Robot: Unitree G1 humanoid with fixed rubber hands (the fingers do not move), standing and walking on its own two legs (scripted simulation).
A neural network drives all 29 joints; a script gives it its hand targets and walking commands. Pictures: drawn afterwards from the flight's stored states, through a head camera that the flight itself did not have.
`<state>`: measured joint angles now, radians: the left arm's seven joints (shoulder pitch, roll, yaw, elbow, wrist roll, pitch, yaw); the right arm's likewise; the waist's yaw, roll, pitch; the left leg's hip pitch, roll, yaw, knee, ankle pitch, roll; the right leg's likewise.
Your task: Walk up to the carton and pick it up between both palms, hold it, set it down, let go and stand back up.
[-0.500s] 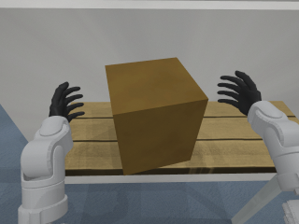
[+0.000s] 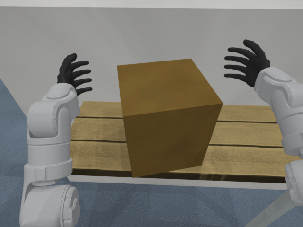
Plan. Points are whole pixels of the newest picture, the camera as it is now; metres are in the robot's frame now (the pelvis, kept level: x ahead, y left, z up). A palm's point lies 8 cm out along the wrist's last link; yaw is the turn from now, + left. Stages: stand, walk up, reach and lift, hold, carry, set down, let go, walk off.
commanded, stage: reach and lift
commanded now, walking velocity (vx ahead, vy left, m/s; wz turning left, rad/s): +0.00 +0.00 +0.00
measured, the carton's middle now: (161, 118) +0.41 +0.03 +0.10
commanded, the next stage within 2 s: none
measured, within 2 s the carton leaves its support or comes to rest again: neither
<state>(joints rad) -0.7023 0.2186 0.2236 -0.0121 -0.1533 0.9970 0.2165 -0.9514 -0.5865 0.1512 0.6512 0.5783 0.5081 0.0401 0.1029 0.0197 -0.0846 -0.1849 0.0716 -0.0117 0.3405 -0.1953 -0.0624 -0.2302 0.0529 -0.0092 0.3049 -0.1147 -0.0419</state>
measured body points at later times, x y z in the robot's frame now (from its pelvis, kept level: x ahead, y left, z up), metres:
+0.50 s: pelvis +0.00 +0.00 +0.00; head +0.00 -0.01 +0.45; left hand +0.37 +0.25 +0.20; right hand +0.47 -0.16 +0.22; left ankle -0.01 +0.16 -0.75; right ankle +0.03 -0.09 -0.75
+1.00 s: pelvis +0.00 +0.00 +0.00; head +0.02 -0.01 +0.45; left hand +0.37 +0.23 +0.13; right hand +0.47 -0.15 +0.15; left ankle -0.01 +0.16 -0.75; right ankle +0.02 -0.09 -0.75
